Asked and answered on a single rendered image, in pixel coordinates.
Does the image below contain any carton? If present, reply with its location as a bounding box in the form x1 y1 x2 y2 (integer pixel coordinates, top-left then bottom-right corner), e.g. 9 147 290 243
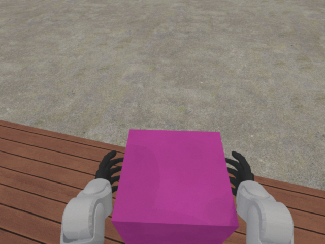
111 129 239 244

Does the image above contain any left robot hand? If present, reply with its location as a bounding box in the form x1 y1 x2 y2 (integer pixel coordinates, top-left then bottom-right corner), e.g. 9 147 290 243
95 150 124 193

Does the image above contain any right robot hand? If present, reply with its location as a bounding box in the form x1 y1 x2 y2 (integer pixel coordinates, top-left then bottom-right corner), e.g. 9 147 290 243
225 151 254 196

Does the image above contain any left robot forearm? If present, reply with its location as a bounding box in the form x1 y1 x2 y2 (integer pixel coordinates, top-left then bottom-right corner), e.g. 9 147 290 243
60 178 113 244

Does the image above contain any right robot forearm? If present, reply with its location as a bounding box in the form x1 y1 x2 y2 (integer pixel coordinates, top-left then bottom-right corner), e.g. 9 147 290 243
236 180 294 244

